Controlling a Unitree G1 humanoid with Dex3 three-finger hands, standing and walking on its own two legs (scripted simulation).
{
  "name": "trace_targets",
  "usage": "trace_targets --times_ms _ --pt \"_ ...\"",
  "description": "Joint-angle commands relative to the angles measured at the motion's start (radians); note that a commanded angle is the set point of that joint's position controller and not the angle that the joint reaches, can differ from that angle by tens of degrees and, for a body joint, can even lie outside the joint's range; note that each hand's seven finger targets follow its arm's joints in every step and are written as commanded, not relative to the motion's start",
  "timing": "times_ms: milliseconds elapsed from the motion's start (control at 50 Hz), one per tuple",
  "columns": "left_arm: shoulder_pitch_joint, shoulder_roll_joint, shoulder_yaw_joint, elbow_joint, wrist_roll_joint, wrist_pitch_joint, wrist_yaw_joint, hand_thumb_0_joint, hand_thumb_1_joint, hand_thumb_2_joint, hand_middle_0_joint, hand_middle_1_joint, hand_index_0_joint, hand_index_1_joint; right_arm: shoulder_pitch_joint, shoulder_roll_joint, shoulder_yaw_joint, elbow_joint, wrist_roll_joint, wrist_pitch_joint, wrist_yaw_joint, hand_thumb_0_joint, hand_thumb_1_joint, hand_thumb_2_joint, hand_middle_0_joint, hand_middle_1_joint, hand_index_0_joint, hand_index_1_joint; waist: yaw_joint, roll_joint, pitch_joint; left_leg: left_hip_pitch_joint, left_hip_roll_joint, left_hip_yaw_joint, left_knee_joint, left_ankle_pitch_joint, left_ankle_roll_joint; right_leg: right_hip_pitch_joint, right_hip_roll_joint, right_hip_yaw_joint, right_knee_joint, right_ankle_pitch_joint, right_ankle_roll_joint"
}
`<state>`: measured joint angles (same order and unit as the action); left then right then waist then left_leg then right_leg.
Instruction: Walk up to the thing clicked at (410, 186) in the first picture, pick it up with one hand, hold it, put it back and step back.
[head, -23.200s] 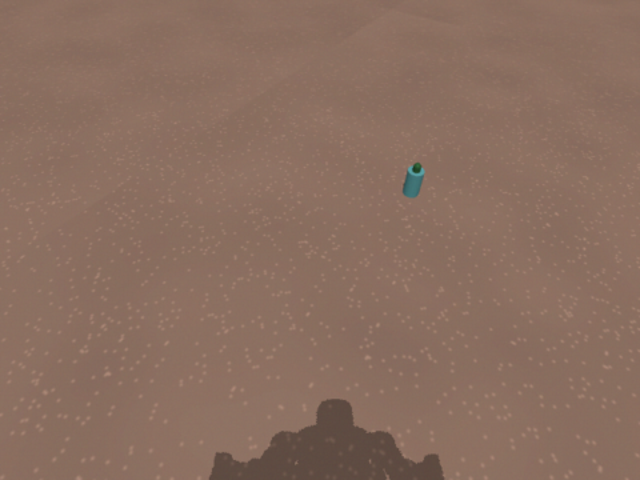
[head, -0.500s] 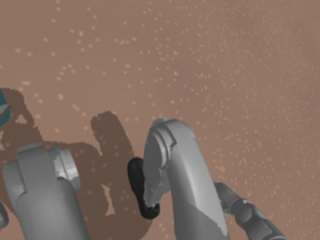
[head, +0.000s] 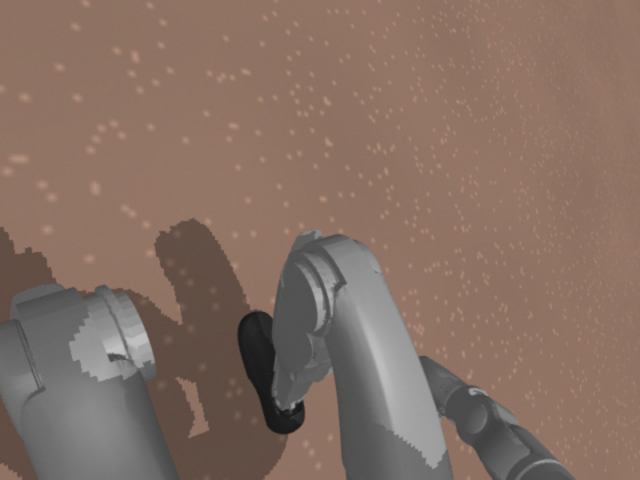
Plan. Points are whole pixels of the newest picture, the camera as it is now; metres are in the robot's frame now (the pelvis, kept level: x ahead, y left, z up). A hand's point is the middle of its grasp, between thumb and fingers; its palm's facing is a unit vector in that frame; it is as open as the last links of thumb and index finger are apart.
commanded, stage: loosen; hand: left
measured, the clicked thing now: out of the picture +0.43 +0.27 -0.19
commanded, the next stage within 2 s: open in 0.16 s
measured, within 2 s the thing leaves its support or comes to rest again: rests again in 0.60 s
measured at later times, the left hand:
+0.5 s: hand out of the picture +0.44 +0.27 -0.17, palm faces +0.32 -0.95 +0.01, open 12.3 cm
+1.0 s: hand out of the picture +0.43 +0.32 -0.13, palm faces +0.37 -0.93 +0.00, open 17.3 cm
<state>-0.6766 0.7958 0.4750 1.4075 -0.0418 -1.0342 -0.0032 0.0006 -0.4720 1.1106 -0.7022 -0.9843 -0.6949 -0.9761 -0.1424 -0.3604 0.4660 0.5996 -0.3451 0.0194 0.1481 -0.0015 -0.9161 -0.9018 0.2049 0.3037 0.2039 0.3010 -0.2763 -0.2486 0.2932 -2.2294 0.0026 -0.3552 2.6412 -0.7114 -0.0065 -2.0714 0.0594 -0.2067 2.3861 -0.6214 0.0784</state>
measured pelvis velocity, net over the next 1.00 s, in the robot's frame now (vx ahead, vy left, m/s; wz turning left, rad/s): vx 0.00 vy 0.00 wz -0.01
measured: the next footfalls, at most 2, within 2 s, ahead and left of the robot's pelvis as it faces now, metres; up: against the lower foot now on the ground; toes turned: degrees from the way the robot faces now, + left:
none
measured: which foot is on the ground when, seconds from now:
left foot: down 0.00-1.00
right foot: down 0.00-1.00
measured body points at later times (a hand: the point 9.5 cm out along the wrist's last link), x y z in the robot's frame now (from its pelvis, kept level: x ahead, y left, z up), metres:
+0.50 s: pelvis +0.00 +0.00 +0.00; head +0.23 +0.19 +0.33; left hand +0.42 +0.32 -0.17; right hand +0.16 -0.25 -0.04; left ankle +0.08 +0.12 -0.26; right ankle +0.14 -0.13 -0.26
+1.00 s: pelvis +0.00 +0.00 +0.01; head +0.22 +0.20 +0.34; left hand +0.41 +0.37 -0.13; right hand +0.15 -0.25 -0.03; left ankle +0.08 +0.12 -0.26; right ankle +0.14 -0.13 -0.25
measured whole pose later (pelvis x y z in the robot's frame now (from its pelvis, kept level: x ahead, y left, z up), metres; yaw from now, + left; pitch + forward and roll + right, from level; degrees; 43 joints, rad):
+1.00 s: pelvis +0.00 +0.00 +0.01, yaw -1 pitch +15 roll -18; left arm -0.64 0.82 0.54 1.21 -0.07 -1.00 -0.08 -0.02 -0.52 0.08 -0.09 -0.03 -0.07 -0.03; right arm -0.09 -0.35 0.44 0.57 -0.32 0.05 0.13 0.00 -0.91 -0.90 0.21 0.30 0.21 0.30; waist -0.24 -0.25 0.25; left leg -2.22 0.01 -0.36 2.63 -0.71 0.00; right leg -2.06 0.06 -0.21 2.36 -0.61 0.06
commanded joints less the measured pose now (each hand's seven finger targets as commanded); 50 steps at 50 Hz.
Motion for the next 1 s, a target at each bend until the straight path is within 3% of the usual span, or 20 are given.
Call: trace_targets --times_ms 0,40,80,100,160,180,240,280,340,400,460,600,700,800,880,900,920,960,980 --pt "-0.301 0.184 0.004 -0.2 -0.007 -0.133 0.009 0.0 0.272 1.256 -1.23 -1.359 -1.238 -1.362 0.045 -0.362 -0.108 -0.013 -0.007 0.007 -0.014 0.0 -0.902 -0.905 0.2 0.3 0.2 0.3 -0.112 0.602 -0.624 0.467 0.064 0.073 -0.347 0.155 -0.035 0.27 0.025 -0.132 -0.134 0.207 -0.081" --pt "-0.298 0.174 -0.008 -0.198 -0.007 -0.137 0.007 0.0 0.3 1.253 -1.228 -1.356 -1.238 -1.356 0.049 -0.361 -0.103 -0.01 -0.011 0.01 -0.014 0.0 -0.898 -0.903 0.2 0.3 0.2 0.3 -0.122 0.613 -0.635 0.485 0.063 0.07 -0.34 0.186 -0.037 0.28 0.028 -0.134 -0.133 0.232 -0.078" --pt "-0.302 0.198 0.001 -0.202 -0.006 -0.14 0.012 0.0 0.272 1.262 -1.242 -1.366 -1.249 -1.37 0.036 -0.361 -0.099 -0.013 -0.013 0.009 -0.015 0.0 -0.9 -0.904 0.2 0.3 0.2 0.3 -0.111 0.612 -0.623 0.474 0.064 0.076 -0.337 0.174 -0.035 0.28 0.03 -0.13 -0.138 0.223 -0.08" --pt "-0.312 0.194 0.001 -0.199 -0.009 -0.143 0.016 0.0 0.265 1.182 -1.293 -1.323 -1.299 -1.326 0.042 -0.361 -0.094 -0.012 -0.013 0.009 -0.016 0.0 -0.915 -0.903 0.2 0.3 0.2 0.3 -0.119 0.612 -0.622 0.47 0.063 0.072 -0.337 0.177 -0.034 0.291 0.031 -0.134 -0.138 0.226 -0.078" --pt "-0.31 0.195 0.011 -0.21 -0.026 -0.153 0.018 0.0 0.072 0.942 -1.077 -1.083 -1.093 -1.086 0.038 -0.358 -0.09 -0.015 -0.015 0.007 -0.014 0.0 -0.92 -0.899 0.201 0.3 0.2 0.3 -0.114 0.597 -0.641 0.464 0.062 0.08 -0.322 0.184 -0.028 0.311 0.036 -0.129 -0.145 0.236 -0.077" --pt "-0.297 0.203 0.026 -0.216 -0.03 -0.156 0.016 0.0 0.035 0.862 -1.043 -1.004 -1.056 -1.006 0.042 -0.359 -0.09 -0.015 -0.016 0.007 -0.016 0.0 -0.922 -0.899 0.201 0.3 0.2 0.3 -0.111 0.602 -0.651 0.476 0.064 0.079 -0.322 0.203 -0.031 0.32 0.036 -0.129 -0.142 0.25 -0.077" --pt "-0.303 0.207 0.015 -0.211 -0.02 -0.155 0.012 0.0 -0.077 0.622 -0.943 -0.85 -0.953 -0.838 0.036 -0.364 -0.09 -0.011 -0.018 0.009 -0.017 0.0 -0.929 -0.899 0.201 0.3 0.2 0.3 -0.117 0.633 -0.631 0.492 0.069 0.068 -0.34 0.195 -0.039 0.296 0.035 -0.137 -0.134 0.238 -0.08" --pt "-0.294 0.202 0.013 -0.201 -0.021 -0.151 0.009 0.0 -0.222 0.547 -0.783 -0.694 -0.793 -0.696 0.029 -0.359 -0.088 -0.015 -0.016 0.011 -0.019 0.0 -0.925 -0.904 0.201 0.3 0.2 0.3 -0.117 0.611 -0.615 0.466 0.068 0.073 -0.336 0.177 -0.034 0.294 0.037 -0.135 -0.142 0.226 -0.08" --pt "-0.271 0.194 0.003 -0.151 -0.021 -0.138 0.004 0.0 -0.322 0.379 -0.609 -0.512 -0.607 -0.513 0.028 -0.362 -0.089 -0.017 -0.013 0.013 -0.02 0.0 -0.924 -0.903 0.201 0.3 0.2 0.3 -0.122 0.584 -0.593 0.431 0.066 0.079 -0.332 0.145 -0.027 0.285 0.039 -0.138 -0.153 0.202 -0.081" --pt "-0.227 0.158 -0.014 -0.091 -0.03 -0.118 -0.006 0.0 -0.361 0.316 -0.535 -0.432 -0.532 -0.433 0.036 -0.364 -0.085 -0.023 -0.008 0.021 -0.021 0.0 -0.92 -0.903 0.201 0.301 0.201 0.301 -0.121 0.534 -0.57 0.407 0.065 0.071 -0.335 0.127 -0.022 0.281 0.043 -0.144 -0.164 0.194 -0.078" --pt "-0.226 0.175 -0.006 -0.103 -0.041 -0.119 -0.01 0.0 -0.371 0.265 -0.473 -0.36 -0.469 -0.361 0.031 -0.362 -0.081 -0.038 -0.004 0.019 -0.022 0.0 -0.916 -0.902 0.201 0.301 0.201 0.301 -0.107 0.512 -0.578 0.396 0.06 0.076 -0.328 0.133 -0.018 0.295 0.045 -0.143 -0.168 0.198 -0.077" --pt "-0.261 0.173 -0.012 -0.096 -0.044 -0.133 -0.019 0.0 -0.426 0.135 -0.275 -0.166 -0.27 -0.167 0.013 -0.366 -0.081 -0.051 -0.002 0.01 -0.02 0.0 -0.91 -0.902 0.201 0.301 0.201 0.301 -0.12 0.515 -0.53 0.378 0.066 0.058 -0.349 0.049 -0.018 0.249 0.046 -0.151 -0.165 0.136 -0.079" --pt "-0.257 0.18 -0.011 -0.081 -0.041 -0.137 -0.019 0.0 -0.519 0.058 -0.075 -0.022 -0.07 -0.026 0.022 -0.367 -0.078 -0.046 -0.004 0.007 -0.02 0.0 -0.897 -0.9 0.202 0.301 0.201 0.301 -0.119 0.52 -0.532 0.385 0.067 0.057 -0.348 0.064 -0.019 0.254 0.047 -0.152 -0.166 0.146 -0.08" --pt "-0.24 0.255 0.046 -0.184 -0.029 -0.135 -0.025 0.0 -0.494 0.071 -0.049 -0.008 -0.04 -0.014 0.036 -0.371 -0.092 -0.037 -0.005 0.017 -0.025 0.0 -0.895 -0.901 0.202 0.301 0.201 0.301 -0.079 0.621 -0.589 0.47 0.076 0.056 -0.366 0.146 -0.034 0.265 0.039 -0.142 -0.138 0.198 -0.084" --pt "-0.225 0.324 0.117 -0.363 -0.031 -0.094 -0.041 0.0 -0.517 0.066 -0.049 0.0 -0.038 -0.008 0.068 -0.365 -0.129 -0.046 0.007 0.032 -0.029 0.0 -0.903 -0.904 0.201 0.3 0.201 0.3 -0.025 0.707 -0.711 0.538 0.073 0.084 -0.387 0.215 -0.042 0.292 0.032 -0.114 -0.138 0.23 -0.093" --pt "-0.217 0.3 0.099 -0.384 -0.031 -0.073 -0.055 0.0 -0.488 0.064 -0.043 0.0 -0.033 -0.001 0.073 -0.362 -0.141 -0.048 0.015 0.035 -0.03 0.0 -0.905 -0.904 0.201 0.3 0.201 0.3 -0.029 0.732 -0.72 0.547 0.073 0.087 -0.401 0.216 -0.044 0.282 0.028 -0.11 -0.136 0.23 -0.095" --pt "-0.194 0.305 0.113 -0.409 -0.035 -0.046 -0.07 0.0 -0.498 0.059 -0.047 0.0 -0.037 -0.004 0.086 -0.356 -0.156 -0.053 0.025 0.038 -0.033 0.0 -0.903 -0.903 0.201 0.3 0.201 0.3 -0.014 0.731 -0.744 0.539 0.07 0.102 -0.404 0.202 -0.04 0.284 0.028 -0.1 -0.147 0.222 -0.097" --pt "-0.199 0.237 0.05 -0.452 -0.042 0.007 -0.113 0.0 -0.484 0.058 -0.05 0.0 -0.041 -0.006 0.108 -0.353 -0.187 -0.045 0.049 0.041 -0.04 0.0 -0.902 -0.903 0.201 0.301 0.201 0.3 -0.024 0.75 -0.727 0.535 0.07 0.105 -0.431 0.182 -0.04 0.229 0.022 -0.092 -0.15 0.208 -0.102" --pt "-0.144 0.185 0.024 -0.426 -0.047 0.039 -0.134 0.0 -0.49 0.054 -0.058 -0.007 -0.05 -0.011 0.115 -0.347 -0.202 -0.041 0.06 0.041 -0.042 0.0 -0.901 -0.902 0.201 0.301 0.201 0.301 -0.02 0.718 -0.717 0.524 0.068 0.109 -0.431 0.183 -0.038 0.212 0.02 -0.089 -0.157 0.211 -0.102"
